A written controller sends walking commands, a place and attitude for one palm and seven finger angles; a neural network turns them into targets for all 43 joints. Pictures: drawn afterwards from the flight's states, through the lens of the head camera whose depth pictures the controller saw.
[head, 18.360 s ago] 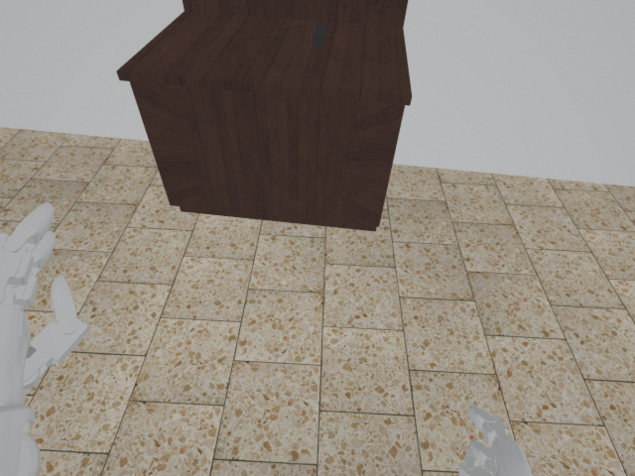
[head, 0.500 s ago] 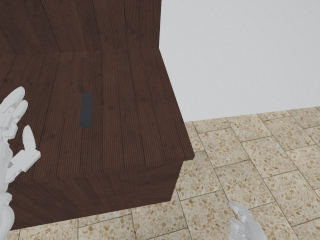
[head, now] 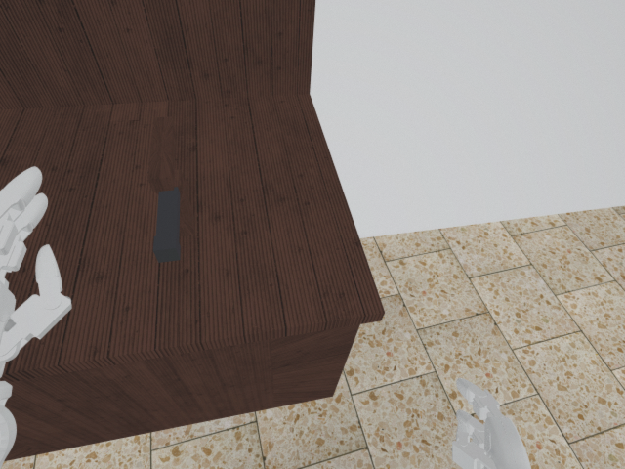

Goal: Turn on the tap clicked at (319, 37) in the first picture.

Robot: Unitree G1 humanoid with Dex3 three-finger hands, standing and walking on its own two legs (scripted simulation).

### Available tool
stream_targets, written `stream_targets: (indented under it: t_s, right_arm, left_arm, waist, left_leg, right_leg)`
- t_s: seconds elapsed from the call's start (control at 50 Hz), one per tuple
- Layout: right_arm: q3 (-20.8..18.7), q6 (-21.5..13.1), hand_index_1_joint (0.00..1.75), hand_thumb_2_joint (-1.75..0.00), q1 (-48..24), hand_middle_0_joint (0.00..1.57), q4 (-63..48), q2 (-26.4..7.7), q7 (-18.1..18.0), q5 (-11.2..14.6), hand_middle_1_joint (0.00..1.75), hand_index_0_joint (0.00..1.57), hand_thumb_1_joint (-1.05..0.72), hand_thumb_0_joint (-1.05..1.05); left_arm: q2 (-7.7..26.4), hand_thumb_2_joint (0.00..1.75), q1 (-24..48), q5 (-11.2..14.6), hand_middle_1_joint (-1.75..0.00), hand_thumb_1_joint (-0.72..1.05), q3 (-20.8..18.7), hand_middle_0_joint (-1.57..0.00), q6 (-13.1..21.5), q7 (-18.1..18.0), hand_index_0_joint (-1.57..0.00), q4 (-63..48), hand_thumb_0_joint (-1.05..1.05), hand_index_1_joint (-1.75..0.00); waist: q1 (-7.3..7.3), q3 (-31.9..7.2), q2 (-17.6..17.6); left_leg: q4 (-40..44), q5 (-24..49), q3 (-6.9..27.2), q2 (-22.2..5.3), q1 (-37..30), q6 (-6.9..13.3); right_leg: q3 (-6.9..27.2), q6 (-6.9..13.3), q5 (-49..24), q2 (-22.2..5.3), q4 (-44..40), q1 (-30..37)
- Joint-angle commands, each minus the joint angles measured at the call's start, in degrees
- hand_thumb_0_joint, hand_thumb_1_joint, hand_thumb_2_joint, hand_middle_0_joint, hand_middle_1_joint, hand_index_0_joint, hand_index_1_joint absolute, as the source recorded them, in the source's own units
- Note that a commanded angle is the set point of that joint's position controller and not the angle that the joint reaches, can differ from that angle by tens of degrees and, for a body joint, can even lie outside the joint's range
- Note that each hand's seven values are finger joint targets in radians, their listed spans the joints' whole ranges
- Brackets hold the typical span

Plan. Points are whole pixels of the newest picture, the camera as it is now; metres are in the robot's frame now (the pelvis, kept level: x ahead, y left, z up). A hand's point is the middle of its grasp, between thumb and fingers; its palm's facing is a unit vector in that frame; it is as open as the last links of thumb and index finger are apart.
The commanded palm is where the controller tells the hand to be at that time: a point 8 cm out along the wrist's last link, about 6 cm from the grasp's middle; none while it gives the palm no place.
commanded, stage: shuffle to correct the standing spot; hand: left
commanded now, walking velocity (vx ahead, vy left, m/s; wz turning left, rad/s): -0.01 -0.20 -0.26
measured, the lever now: (167, 248) +0.36 +0.24 +0.05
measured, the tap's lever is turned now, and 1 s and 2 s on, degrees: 0 0 0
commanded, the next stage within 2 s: come to a stop and stand still in 0.38 s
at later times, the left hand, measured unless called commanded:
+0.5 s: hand (211, 277) +0.26 +0.13 +0.16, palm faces +0.12 -0.89 -0.44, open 7.4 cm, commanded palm +0.19 +0.19 +0.18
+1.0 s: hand (136, 299) +0.23 +0.19 +0.16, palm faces +0.25 -0.89 -0.38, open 7.4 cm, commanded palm +0.19 +0.24 +0.18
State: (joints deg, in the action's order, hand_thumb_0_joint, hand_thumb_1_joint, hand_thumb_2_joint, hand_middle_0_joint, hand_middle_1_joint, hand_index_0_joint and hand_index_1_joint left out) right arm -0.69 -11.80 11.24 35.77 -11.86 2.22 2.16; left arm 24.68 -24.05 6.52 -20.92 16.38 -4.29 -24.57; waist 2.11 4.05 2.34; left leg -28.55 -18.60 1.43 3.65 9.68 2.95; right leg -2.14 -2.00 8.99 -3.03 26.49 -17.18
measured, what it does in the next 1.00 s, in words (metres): stands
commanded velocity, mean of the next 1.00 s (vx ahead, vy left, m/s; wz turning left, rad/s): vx -0.01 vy -0.07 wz -0.05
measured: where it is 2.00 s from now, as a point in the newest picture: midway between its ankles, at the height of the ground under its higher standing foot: outside the picture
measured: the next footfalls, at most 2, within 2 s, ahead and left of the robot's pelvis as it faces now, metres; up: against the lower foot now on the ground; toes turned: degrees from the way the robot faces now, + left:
none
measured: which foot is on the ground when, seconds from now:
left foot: down 0.00-1.00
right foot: down 0.00-1.00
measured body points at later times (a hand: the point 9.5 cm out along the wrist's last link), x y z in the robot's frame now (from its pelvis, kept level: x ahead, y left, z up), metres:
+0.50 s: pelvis +0.01 -0.07 +0.00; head +0.09 -0.05 +0.44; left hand +0.25 +0.18 +0.18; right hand +0.16 -0.32 -0.08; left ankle -0.01 +0.08 -0.71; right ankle +0.01 -0.14 -0.74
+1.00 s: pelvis -0.01 -0.02 +0.01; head +0.01 -0.02 +0.46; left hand +0.21 +0.24 +0.18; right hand +0.17 -0.26 -0.06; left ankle +0.02 +0.07 -0.74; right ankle +0.01 -0.15 -0.74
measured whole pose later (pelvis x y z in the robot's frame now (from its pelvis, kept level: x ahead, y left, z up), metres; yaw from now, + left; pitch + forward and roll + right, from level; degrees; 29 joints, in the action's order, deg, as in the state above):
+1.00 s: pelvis -0.01 -0.02 +0.01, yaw -7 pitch -2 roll -1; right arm 1.2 -5.3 8.8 33.2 -11.1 -1.7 1.6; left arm 21.2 -27.4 4.4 -18.2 7.9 -5.8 -27.4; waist 1.8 3.4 -0.4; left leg -24.7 -12.3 -3.2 -0.8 10.8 1.4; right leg -1.1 0.1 9.1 0.7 20.8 -10.1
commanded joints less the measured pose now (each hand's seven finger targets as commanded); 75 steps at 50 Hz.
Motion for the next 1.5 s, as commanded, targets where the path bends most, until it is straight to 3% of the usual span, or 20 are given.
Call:
stream_targets:
  t_s: [0.0, 0.06, 0.16, 0.22, 0.26, 0.28, 0.32, 0.34, 0.38, 0.42, 0.46, 0.52, 0.58, 0.64, 0.72, 0.9, 1.14, 1.22, 1.36, 1.48]
  right_arm:
    - [-3.67, -2.07, 0.30, -0.90, -3.08, 0.20, -8.33, -7.35, -0.85, 0.20, 0.30, 0.20, -0.90, 0.00]
    - [-4.24, -1.21, 0.30, -0.90, -2.81, 0.20, -8.62, -7.41, -1.01, -0.13, 0.30, 0.20, -0.90, 0.00]
    - [-4.59, 0.40, 0.30, -0.90, -3.60, 0.20, -9.61, -6.43, -0.50, -1.73, 0.30, 0.20, -0.90, 0.00]
    - [-4.29, 1.11, 0.30, -0.90, -5.01, 0.20, -10.17, -6.13, -0.15, -1.59, 0.30, 0.20, -0.90, 0.00]
    - [-4.37, 1.70, 0.30, -0.90, -4.09, 0.20, -10.35, -6.19, -0.08, -1.35, 0.30, 0.20, -0.90, 0.00]
    - [-4.45, 1.99, 0.30, -0.90, -3.65, 0.20, -10.63, -6.36, -0.13, -1.01, 0.30, 0.20, -0.90, 0.00]
    - [-4.03, 1.98, 0.30, -0.90, -2.45, 0.20, -10.71, -6.07, -0.35, -0.44, 0.30, 0.20, -0.90, 0.00]
    - [-4.06, 2.11, 0.30, -0.90, -0.95, 0.20, -10.43, -5.67, -0.41, -0.38, 0.30, 0.20, -0.90, 0.00]
    - [-3.70, 2.12, 0.30, -0.90, -3.34, 0.20, -11.70, -4.98, -0.83, 0.02, 0.30, 0.20, -0.90, 0.00]
    - [-3.11, 2.72, 0.30, -0.90, -5.84, 0.20, -12.18, -4.50, -1.58, 0.23, 0.30, 0.20, -0.90, 0.00]
    - [-2.75, 3.39, 0.30, -0.90, -4.97, 0.20, -11.24, -3.90, -2.21, -0.06, 0.30, 0.20, -0.90, 0.00]
    - [-3.57, 2.68, 0.30, -0.90, -5.47, 0.20, -9.71, -5.15, -3.53, 0.30, 0.30, 0.20, -0.90, 0.00]
    - [-4.63, 2.59, 0.30, -0.90, -6.93, 0.20, -10.11, -7.35, -4.62, 1.63, 0.30, 0.20, -0.90, 0.00]
    - [-4.01, 3.03, 0.30, -0.90, -7.98, 0.20, -9.27, -7.31, -5.03, 0.82, 0.30, 0.20, -0.90, 0.00]
    - [-3.16, 3.19, 0.30, -0.90, -8.28, 0.20, -9.94, -7.67, -4.93, 0.43, 0.30, 0.20, -0.90, 0.00]
    - [-1.30, 3.57, 0.30, -0.90, -7.81, 0.20, -11.41, -6.94, -4.77, -0.65, 0.30, 0.20, -0.90, 0.00]
    - [-0.71, 3.39, 0.30, -0.90, -7.23, 0.20, -12.50, -7.15, -4.10, -1.33, 0.30, 0.20, -0.90, 0.00]
    - [-0.87, 3.19, 0.30, -0.90, -7.24, 0.20, -12.56, -7.07, -3.98, -1.48, 0.30, 0.20, -0.90, 0.00]
    - [-1.35, 3.24, 0.30, -0.90, -5.78, 0.20, -12.04, -7.16, -3.79, -1.68, 0.30, 0.20, -0.90, 0.00]
    - [-1.53, 3.56, 0.30, -0.90, -5.82, 0.20, -11.82, -7.15, -3.68, -1.56, 0.30, 0.20, -0.90, 0.00]
  left_arm:
    - [9.25, 0.90, 5.41, 1.08, -0.30, 0.90, -7.02, -0.20, 3.08, -0.67, -0.20, -11.97, 0.00, -0.30]
    - [8.52, 0.90, 7.58, 1.07, -0.30, 0.90, -6.07, -0.20, 2.81, -0.25, -0.20, -13.06, 0.00, -0.30]
    - [8.12, 0.90, 10.12, 0.26, -0.30, 0.90, -4.34, -0.20, 1.32, 0.49, -0.20, -14.45, 0.00, -0.30]
    - [8.60, 0.90, 11.75, 0.39, -0.30, 0.90, -4.51, -0.20, 0.08, 0.34, -0.20, -15.53, 0.00, -0.30]
    - [9.08, 0.90, 10.09, -0.23, -0.30, 0.90, -5.03, -0.20, -0.49, 0.36, -0.20, -14.44, 0.00, -0.30]
    - [9.51, 0.90, 9.41, -0.14, -0.30, 0.90, -5.81, -0.20, -0.67, 0.29, -0.20, -15.06, 0.00, -0.30]
    - [12.31, 0.90, 5.57, 0.41, -0.30, 0.90, -8.10, -0.20, -0.87, -0.39, -0.20, -16.91, 0.00, -0.30]
    - [11.97, 0.90, 2.21, 0.76, -0.30, 0.90, -8.68, -0.20, -0.68, -0.99, -0.20, -18.15, 0.00, -0.30]
    - [12.52, 0.90, -5.17, 1.93, -0.30, 0.90, -11.25, -0.20, 0.07, -1.45, -0.20, -19.67, 0.00, -0.30]
    - [14.87, 0.90, -10.61, 2.60, -0.30, 0.90, -15.27, -0.20, 0.46, -1.85, -0.20, -20.49, 0.00, -0.30]
    - [12.98, 0.90, -11.80, 2.97, -0.30, 0.90, -14.38, -0.20, 0.75, -1.94, -0.20, -22.94, 0.00, -0.30]
    - [10.82, 0.90, -10.71, 2.61, -0.30, 0.90, -12.65, -0.20, -0.06, -2.71, -0.20, -21.03, 0.00, -0.30]
    - [8.67, 0.90, -9.07, 1.72, -0.30, 0.90, -9.70, -0.20, -1.29, -1.97, -0.20, -16.18, 0.00, -0.30]
    - [7.96, 0.90, -5.62, 0.35, -0.30, 0.90, -7.67, -0.20, -3.27, -2.02, -0.20, -13.57, 0.00, -0.30]
    - [7.70, 0.90, -2.38, -0.75, -0.30, 0.90, -5.76, -0.20, -3.99, -2.23, -0.20, -15.50, 0.00, -0.30]
    - [5.99, 0.90, -0.09, -1.80, -0.30, 0.90, -4.95, -0.20, -5.14, -2.68, -0.20, -13.60, 0.00, -0.30]
    - [3.44, 0.90, 5.38, -3.69, -0.30, 0.90, -1.93, -0.20, -4.27, -2.21, -0.20, -15.08, 0.00, -0.30]
    - [5.38, 0.90, 3.71, -3.94, -0.30, 0.90, -4.23, -0.20, -3.75, -2.39, -0.20, -15.36, 0.00, -0.30]
    - [4.20, 0.90, 1.86, -3.70, -0.30, 0.90, -4.06, -0.20, -2.75, -1.97, -0.20, -15.92, 0.00, -0.30]
    - [3.79, 0.90, 0.79, -3.66, -0.30, 0.90, -3.76, -0.20, -2.70, -1.67, -0.20, -15.34, 0.00, -0.30]
  waist:
    - [0.02, -10.27, -4.10]
    - [-0.16, -10.09, -7.13]
    - [-0.16, -7.20, -11.96]
    - [-0.22, -5.08, -12.38]
    - [0.25, -6.37, -8.45]
    - [0.20, -8.27, -6.74]
    - [-0.14, -13.05, -2.78]
    - [-0.08, -16.52, 1.35]
    - [1.70, -19.28, 5.07]
    - [2.23, -18.29, 1.29]
    - [0.47, -16.82, 1.71]
    - [-1.49, -16.46, -2.91]
    - [-0.57, -12.26, -1.64]
    - [-1.38, -8.94, -2.35]
    - [-0.87, -9.23, -1.27]
    - [-1.03, -6.22, -4.16]
    - [-0.92, -7.13, -8.12]
    - [-0.60, -7.39, -8.77]
    - [-0.76, -9.27, -7.90]
    - [-0.76, -9.13, -7.62]
  left_leg:
    - [6.64, 19.36, 4.87, -8.11, 4.25, -4.63]
    - [6.60, 26.49, 6.37, -11.96, 1.44, -4.73]
    - [8.54, 32.88, 6.76, -20.33, -0.80, -1.59]
    - [6.71, 31.76, 4.14, -19.69, 0.69, -0.98]
    - [1.43, 33.21, 1.46, -16.89, 0.74, -2.27]
    - [-3.33, 32.02, 0.08, -14.17, 1.45, -3.34]
    - [-11.37, 25.43, -2.87, -9.19, 4.70, -4.88]
    - [-15.87, 20.74, -4.63, -6.86, 7.12, -4.92]
    - [-23.31, -5.62, -2.90, -4.64, 17.39, -3.99]
    - [-19.63, -11.59, -0.74, -6.71, 18.26, -2.79]
    - [-11.98, -5.06, -3.01, -6.79, 13.95, -3.17]
    - [0.69, 16.65, -4.04, -6.72, -2.28, -2.97]
    - [4.35, 17.57, -0.58, -11.32, -5.08, -0.92]
    - [2.73, 15.42, -1.26, -9.36, -4.47, -0.96]
    - [4.30, 9.98, -0.96, -8.40, -3.27, -0.95]
    - [8.29, 4.80, 0.55, -9.21, -0.67, -1.13]
    - [13.87, 2.45, 2.97, -11.21, 2.15, -1.54]
    - [13.52, 4.56, 3.01, -11.15, 2.82, -2.20]
    - [10.62, 16.53, 1.46, -10.78, -0.83, -4.17]
    - [10.43, 18.33, 1.17, -11.09, -2.18, -4.75]
  right_leg:
    - [3.13, 1.57, -14.34, -0.92, 2.53, 10.49]
    - [2.88, 1.05, -10.64, 0.19, 7.36, 5.49]
    - [2.36, 0.53, 9.63, 0.03, 19.52, -4.92]
    - [2.17, 1.06, 7.10, -0.47, 15.75, -3.39]
    - [2.60, 2.17, -4.73, -1.14, 5.82, 2.26]
    - [5.00, 3.50, -18.16, -2.59, 2.04, 6.29]
    - [11.43, 7.16, -40.64, -8.96, 2.41, 13.18]
    - [12.29, 9.24, -49.55, -10.84, 2.52, 18.69]
    - [14.85, 12.35, -58.10, -14.74, 1.50, 27.44]
    - [15.28, 11.84, -49.74, -15.65, 0.02, 23.96]
    - [11.53, 10.68, -45.69, -12.76, 0.36, 19.34]
    - [6.18, 5.17, -30.73, -7.61, 2.64, 10.11]
    - [6.61, 0.46, -9.90, -5.04, -3.66, 4.57]
    - [7.82, 1.02, -13.56, -4.94, -5.86, 4.76]
    - [8.65, 1.70, -6.87, -4.99, -9.03, 6.55]
    - [7.95, 2.77, 1.71, -2.47, -11.36, 5.62]
    - [3.91, 2.33, -2.42, -0.09, -6.19, 10.70]
    - [3.63, 2.39, -4.92, -0.21, -5.06, 12.22]
    - [2.82, 2.72, -10.22, -0.43, -3.85, 12.29]
    - [2.78, 2.68, -9.57, -0.51, -3.64, 11.27]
